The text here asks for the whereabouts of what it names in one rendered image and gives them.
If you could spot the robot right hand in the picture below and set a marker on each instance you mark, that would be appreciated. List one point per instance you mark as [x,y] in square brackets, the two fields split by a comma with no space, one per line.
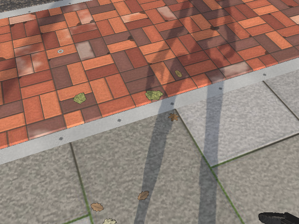
[278,218]

